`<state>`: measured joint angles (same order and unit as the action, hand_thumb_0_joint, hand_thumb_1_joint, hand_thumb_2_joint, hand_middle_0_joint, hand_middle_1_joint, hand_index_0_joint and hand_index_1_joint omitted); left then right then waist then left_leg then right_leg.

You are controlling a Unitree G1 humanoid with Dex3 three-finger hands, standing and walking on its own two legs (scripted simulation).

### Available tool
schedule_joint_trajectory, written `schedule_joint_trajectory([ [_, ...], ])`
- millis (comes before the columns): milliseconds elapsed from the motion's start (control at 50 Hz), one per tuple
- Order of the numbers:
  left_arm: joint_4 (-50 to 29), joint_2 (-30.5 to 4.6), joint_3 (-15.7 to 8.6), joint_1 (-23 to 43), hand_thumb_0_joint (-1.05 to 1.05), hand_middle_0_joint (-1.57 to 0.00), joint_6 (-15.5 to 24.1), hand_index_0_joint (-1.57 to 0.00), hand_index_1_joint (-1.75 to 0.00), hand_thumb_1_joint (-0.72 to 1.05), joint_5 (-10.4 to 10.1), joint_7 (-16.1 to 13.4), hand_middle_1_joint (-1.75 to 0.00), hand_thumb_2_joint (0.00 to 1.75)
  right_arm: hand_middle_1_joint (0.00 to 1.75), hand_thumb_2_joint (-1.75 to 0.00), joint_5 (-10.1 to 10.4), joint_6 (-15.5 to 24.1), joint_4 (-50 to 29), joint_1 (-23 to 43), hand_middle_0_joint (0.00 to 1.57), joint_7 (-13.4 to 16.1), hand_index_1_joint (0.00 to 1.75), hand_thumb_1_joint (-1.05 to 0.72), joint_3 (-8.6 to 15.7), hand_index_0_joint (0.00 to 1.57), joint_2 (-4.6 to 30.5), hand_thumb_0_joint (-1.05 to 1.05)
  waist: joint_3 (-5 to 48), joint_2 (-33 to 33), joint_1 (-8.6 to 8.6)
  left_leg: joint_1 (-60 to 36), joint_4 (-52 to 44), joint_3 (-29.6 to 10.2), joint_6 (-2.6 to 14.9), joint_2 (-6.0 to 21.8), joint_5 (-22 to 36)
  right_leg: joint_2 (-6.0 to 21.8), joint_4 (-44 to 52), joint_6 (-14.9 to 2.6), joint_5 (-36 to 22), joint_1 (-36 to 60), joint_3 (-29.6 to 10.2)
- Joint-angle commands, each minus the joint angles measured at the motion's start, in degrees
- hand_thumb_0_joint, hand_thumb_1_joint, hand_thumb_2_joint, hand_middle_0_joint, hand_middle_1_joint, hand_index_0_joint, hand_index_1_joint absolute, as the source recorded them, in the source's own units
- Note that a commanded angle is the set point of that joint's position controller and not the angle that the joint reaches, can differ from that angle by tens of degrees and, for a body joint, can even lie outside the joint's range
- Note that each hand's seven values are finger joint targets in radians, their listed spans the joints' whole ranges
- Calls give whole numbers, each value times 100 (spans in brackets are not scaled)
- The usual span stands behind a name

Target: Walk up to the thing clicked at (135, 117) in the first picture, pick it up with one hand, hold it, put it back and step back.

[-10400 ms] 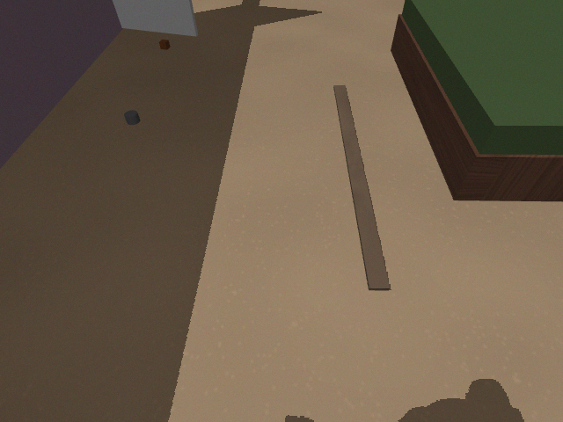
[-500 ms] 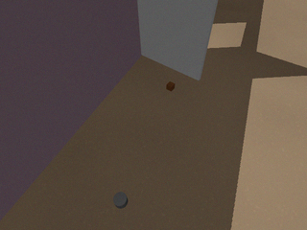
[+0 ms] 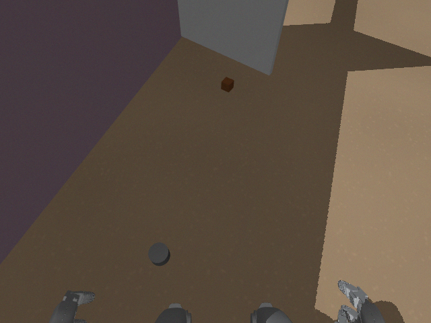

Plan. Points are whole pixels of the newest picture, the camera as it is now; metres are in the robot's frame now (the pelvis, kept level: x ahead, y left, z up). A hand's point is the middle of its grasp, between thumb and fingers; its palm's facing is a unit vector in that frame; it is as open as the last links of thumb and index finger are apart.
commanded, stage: rise first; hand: left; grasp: from above
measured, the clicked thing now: (159, 254) +0.42 +0.24 -0.68
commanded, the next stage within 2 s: none
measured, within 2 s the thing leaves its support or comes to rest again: neither
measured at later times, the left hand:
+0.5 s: hand out of the picture +0.14 +0.27 -0.22, palm faces -0.25 -0.80 -0.54, open 14.2 cm
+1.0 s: hand (119, 283) +0.27 +0.31 -0.42, palm faces -0.46 -0.32 -0.82, open 14.1 cm
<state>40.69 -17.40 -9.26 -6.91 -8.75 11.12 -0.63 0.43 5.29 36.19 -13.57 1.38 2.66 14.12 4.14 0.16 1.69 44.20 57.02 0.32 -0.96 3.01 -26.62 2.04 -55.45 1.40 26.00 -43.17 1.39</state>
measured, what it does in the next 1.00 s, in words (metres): lowers itself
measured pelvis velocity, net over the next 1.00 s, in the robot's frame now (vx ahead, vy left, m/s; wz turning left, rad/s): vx -0.08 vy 0.00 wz -0.04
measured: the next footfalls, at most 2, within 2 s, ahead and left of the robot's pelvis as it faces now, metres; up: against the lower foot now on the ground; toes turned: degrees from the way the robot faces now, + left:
none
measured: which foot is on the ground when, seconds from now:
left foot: down 0.00-1.00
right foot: down 0.00-1.00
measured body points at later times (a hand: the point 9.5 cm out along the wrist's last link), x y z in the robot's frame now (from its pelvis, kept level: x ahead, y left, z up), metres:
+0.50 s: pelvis -0.01 +0.00 -0.08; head +0.12 +0.02 +0.35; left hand +0.15 +0.31 -0.19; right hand +0.18 -0.24 -0.17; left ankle +0.01 +0.13 -0.68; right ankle +0.01 -0.14 -0.68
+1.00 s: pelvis -0.08 +0.00 -0.28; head +0.14 +0.01 +0.11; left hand +0.29 +0.32 -0.37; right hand +0.08 -0.28 -0.42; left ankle +0.01 +0.13 -0.68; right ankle +0.01 -0.14 -0.68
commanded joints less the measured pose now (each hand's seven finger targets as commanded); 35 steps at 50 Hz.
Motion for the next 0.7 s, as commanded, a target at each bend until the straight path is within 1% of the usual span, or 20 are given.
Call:
schedule_joint_trajectory([
  [0,-1535,-1017,-155,-118,0,-6,35,-5,-108,-59,129,-85,-107,101,30,-90,10,423,-898,31,20,86,30,-88,314,20,824,0,1504,304,-4,-638,-464,-47,103,-179,1366,-218,373,-223,-1117,300,98],
  [20,-1386,-1179,-351,-328,0,-6,-35,-5,-109,-59,189,-115,-108,100,30,-90,9,440,-846,-24,20,100,30,-88,325,20,836,0,1546,305,-17,-582,-362,-22,114,-185,1414,-209,326,-222,-1182,299,74],
  [80,-1661,-1058,-209,-475,0,-6,-117,-6,-108,-56,264,-86,-108,98,30,-90,-19,518,-939,95,20,108,30,-88,295,20,809,0,1530,361,43,-365,-111,-60,103,-172,1453,-223,55,-224,-1159,-17,103],
  [140,-1744,-1055,-246,-701,0,-5,-180,-5,-108,-55,333,-119,-108,98,30,-89,-36,576,-951,133,20,113,30,-86,259,20,754,0,1461,309,6,26,59,-65,126,-191,999,-216,-80,-221,-802,-275,100],
  [200,-2252,-1054,-221,-742,0,-5,-156,-6,-108,-55,410,-140,-109,97,30,-89,-32,665,-1145,272,20,104,30,-87,258,20,742,0,1755,454,-18,102,275,-93,108,-187,1104,-228,-362,-246,-851,-471,94],
  [220,-1962,-1087,-285,-1077,0,-5,-204,-5,-108,-53,447,-151,-109,97,30,-89,-33,666,-1042,184,20,105,30,-86,274,20,768,0,1700,381,-39,211,339,-103,112,-189,1096,-227,-442,-244,-832,-553,115],
  [240,-2378,-1036,-203,-855,0,-6,-172,-6,-109,-55,440,-136,-109,97,30,-89,-29,694,-1179,288,20,88,30,-87,254,20,752,0,1782,439,4,267,417,-137,101,-178,1137,-238,-551,-249,-861,-667,119],
  [260,-2237,-1095,-272,-1006,0,-5,-172,-5,-108,-55,483,-148,-109,97,30,-89,-32,703,-1082,233,20,77,30,-86,273,20,778,0,1781,490,-33,327,478,-193,91,-167,1054,-222,-697,-250,-771,-817,124],
  [300,-2549,-1084,-257,-1100,0,-5,-128,-6,-109,-56,538,-157,-109,97,30,-89,-28,741,-1192,333,20,67,30,-87,265,20,756,0,2051,494,-86,415,688,-212,94,-174,1284,-225,-903,-264,-924,-898,129],
  [320,-2430,-1118,-273,-1147,0,-5,-142,-5,-108,-55,587,-175,-109,97,30,-89,-16,742,-1156,263,20,56,30,-85,282,20,770,0,2024,397,-29,553,805,-180,115,-195,1271,-234,-959,-257,-945,-944,129],
  [340,-2620,-1174,-232,-924,0,-5,-112,-5,-109,-54,612,-171,-109,97,30,-89,-11,753,-1229,343,20,47,30,-86,269,20,774,0,2058,402,-22,677,921,-166,126,-198,1205,-219,-1031,-250,-928,-1052,109],
  [360,-2498,-1161,-195,-790,0,-5,-81,-5,-108,-54,671,-187,-108,98,30,-89,0,761,-1210,374,20,41,30,-86,266,20,778,0,1963,321,66,888,1026,-168,146,-221,1000,-219,-1077,-244,-805,-1188,103],
  [400,-2209,-1215,-223,-643,0,-4,17,-4,-108,-54,827,-187,-108,98,30,-89,0,788,-1078,373,20,18,30,-85,282,20,814,0,1888,316,61,1217,1231,-207,137,-213,738,-207,-1339,-256,-556,-1584,75],
  [440,-2123,-1377,-222,-209,0,-3,247,-3,-107,-52,1052,-198,-108,98,30,-88,-5,841,-1075,494,20,-19,30,-83,310,20,849,0,1997,340,37,1542,1563,-216,140,-231,629,-185,-1665,-262,-445,-1957,48],
  [460,-1811,-1382,-209,-193,0,-3,346,-4,-108,-51,1183,-193,-108,97,30,-88,-8,855,-941,418,20,-45,30,-83,339,20,882,0,2054,318,52,1676,1735,-224,135,-232,698,-196,-1876,-275,-479,-2141,48],
  [480,-1878,-1404,-117,53,0,-3,493,-3,-108,-50,1315,-190,-109,97,30,-88,-6,893,-967,510,20,-77,30,-82,354,20,908,0,2242,344,47,1765,1927,-225,141,-231,748,-199,-2060,-284,-495,-2338,34],
  [540,-1528,-1576,-133,599,0,-3,909,-3,-108,-50,1756,-288,-108,98,30,-88,-22,963,-804,553,20,-157,30,-82,383,20,998,0,2523,418,37,2246,2405,-278,121,-246,646,-182,-2656,-295,-418,-2940,27],
  [560,-1412,-1772,-252,714,0,-3,1035,-3,-108,-50,1900,-336,-109,98,30,-88,-21,978,-758,584,20,-173,30,-82,394,20,1027,0,2611,501,-57,2404,2552,-266,118,-249,585,-182,-2805,-300,-364,-3120,15],
  [620,-1200,-1989,-269,1232,0,-4,1372,-4,-107,-53,2309,-496,-107,100,30,-88,-43,956,-637,588,20,-228,30,-84,458,20,1099,0,3024,511,-54,2800,3004,-238,128,-252,424,-189,-3226,-301,-281,-3556,-1],
  [680,-917,-2321,-460,1568,0,-5,1558,-5,-109,-54,2639,-658,-109,100,30,-89,-57,894,-487,564,20,-272,30,-86,492,20,1161,0,3486,514,-156,3124,3528,-175,142,-265,607,-196,-3639,-291,-414,-3839,21],
])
